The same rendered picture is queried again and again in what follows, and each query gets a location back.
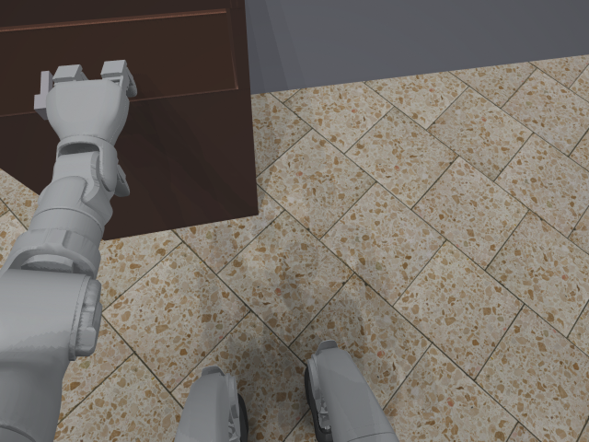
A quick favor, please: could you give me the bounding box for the left robot forearm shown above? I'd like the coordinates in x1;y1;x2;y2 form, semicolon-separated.
0;135;117;280

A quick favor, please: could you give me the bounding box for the robot left shin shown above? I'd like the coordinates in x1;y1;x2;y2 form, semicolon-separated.
190;365;240;442

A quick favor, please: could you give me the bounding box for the handle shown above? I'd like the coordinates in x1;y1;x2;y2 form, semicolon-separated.
34;71;53;121

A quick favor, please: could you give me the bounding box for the robot right shin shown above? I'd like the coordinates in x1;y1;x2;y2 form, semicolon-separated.
315;340;350;428

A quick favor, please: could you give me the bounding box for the robot shin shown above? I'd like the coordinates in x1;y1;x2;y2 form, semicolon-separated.
190;365;240;442
315;340;350;428

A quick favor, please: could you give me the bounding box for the cabinet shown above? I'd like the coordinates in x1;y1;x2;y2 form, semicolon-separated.
0;0;259;241

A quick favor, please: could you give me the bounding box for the left robot hand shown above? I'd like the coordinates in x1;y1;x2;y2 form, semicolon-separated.
46;60;137;197

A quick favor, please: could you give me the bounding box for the drawer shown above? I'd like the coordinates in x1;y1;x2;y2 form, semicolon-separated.
0;8;236;115

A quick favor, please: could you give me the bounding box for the left robot upper arm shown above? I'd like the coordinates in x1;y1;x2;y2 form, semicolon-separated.
0;269;102;442

